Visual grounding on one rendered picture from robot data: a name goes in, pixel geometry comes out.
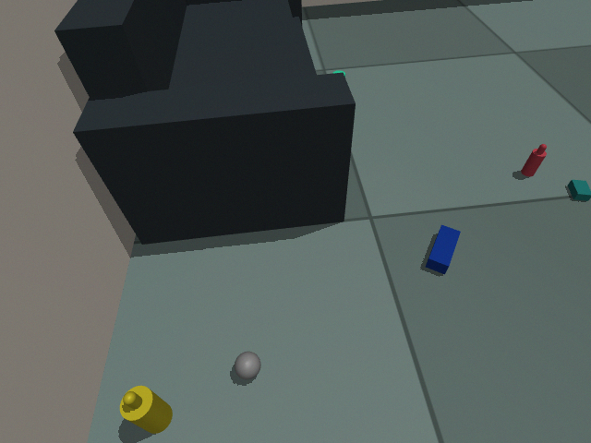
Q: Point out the sofa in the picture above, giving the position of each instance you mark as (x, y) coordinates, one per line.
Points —
(207, 117)

